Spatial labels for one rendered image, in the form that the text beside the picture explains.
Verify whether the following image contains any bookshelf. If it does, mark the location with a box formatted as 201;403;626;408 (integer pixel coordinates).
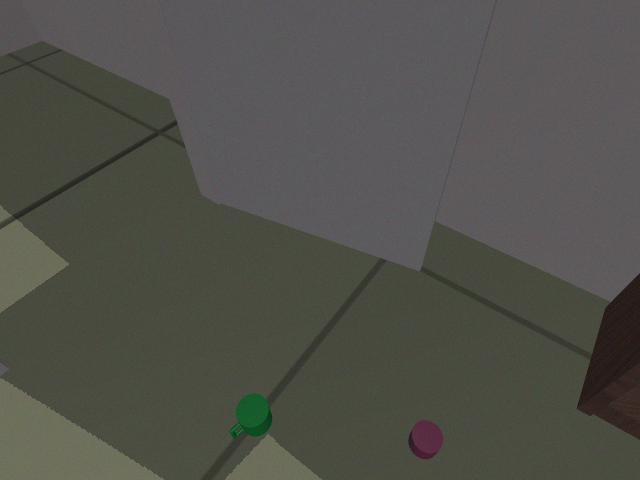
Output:
577;273;640;440

